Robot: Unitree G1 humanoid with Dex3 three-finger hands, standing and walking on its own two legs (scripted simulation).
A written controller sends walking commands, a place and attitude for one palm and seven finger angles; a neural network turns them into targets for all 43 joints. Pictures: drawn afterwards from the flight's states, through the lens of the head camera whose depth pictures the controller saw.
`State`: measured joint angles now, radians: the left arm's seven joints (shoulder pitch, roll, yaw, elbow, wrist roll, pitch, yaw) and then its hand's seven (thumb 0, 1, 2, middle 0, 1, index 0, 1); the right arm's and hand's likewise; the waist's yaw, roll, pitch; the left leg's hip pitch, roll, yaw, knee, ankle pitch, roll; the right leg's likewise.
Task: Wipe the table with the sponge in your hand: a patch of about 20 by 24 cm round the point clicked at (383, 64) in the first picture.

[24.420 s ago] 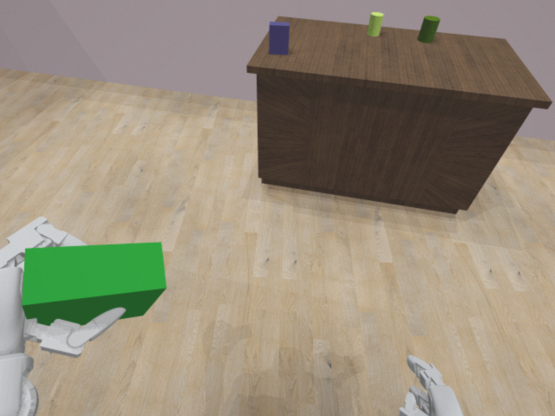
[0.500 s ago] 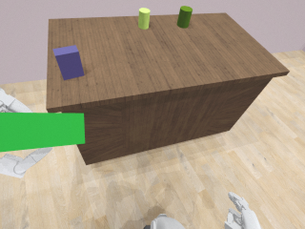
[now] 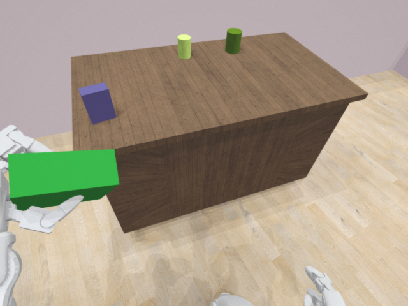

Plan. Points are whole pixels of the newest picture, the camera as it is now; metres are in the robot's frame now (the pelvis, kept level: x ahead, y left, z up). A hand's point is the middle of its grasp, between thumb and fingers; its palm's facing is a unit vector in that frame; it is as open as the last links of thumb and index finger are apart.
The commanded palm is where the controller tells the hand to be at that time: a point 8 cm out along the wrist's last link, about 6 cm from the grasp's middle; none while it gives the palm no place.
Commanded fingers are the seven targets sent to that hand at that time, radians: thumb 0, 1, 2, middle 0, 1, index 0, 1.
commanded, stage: look again from close up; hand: left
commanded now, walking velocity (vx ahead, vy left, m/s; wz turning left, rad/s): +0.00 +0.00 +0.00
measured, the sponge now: (78, 179) +0.25 +0.21 +0.17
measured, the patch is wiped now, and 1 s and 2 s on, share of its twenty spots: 0.00 0.00 0.00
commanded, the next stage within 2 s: shuffle to correct the standing spot in 0.28 s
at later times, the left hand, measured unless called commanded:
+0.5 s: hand (64, 195) +0.22 +0.21 +0.18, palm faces +0.46 -0.81 -0.38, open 9.4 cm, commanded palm +0.16 +0.25 +0.19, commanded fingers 0.00 0.10 1.30 -1.20 -1.60 -1.20 -1.60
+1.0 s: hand (132, 138) +0.33 +0.15 +0.18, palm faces +0.34 -0.83 -0.44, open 9.4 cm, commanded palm +0.26 +0.19 +0.19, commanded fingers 0.00 0.10 1.30 -1.20 -1.60 -1.20 -1.60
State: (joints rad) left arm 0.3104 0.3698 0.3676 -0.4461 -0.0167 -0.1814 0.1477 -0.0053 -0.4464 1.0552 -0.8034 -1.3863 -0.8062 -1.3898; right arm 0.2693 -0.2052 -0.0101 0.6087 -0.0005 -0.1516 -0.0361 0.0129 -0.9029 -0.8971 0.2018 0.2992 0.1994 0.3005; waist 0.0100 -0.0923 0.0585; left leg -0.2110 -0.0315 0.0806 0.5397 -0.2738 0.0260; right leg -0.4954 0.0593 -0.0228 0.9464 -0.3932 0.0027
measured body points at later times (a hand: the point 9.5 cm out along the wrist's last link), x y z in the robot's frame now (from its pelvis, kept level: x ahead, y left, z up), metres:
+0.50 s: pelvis +0.01 -0.04 +0.01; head +0.03 -0.04 +0.46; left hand +0.19 +0.25 +0.20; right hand +0.20 -0.27 -0.07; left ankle +0.03 +0.11 -0.73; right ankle +0.04 -0.11 -0.72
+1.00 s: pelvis +0.09 -0.08 -0.01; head +0.12 -0.07 +0.43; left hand +0.31 +0.19 +0.21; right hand +0.25 -0.31 -0.10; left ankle +0.15 +0.08 -0.72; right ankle +0.06 -0.13 -0.67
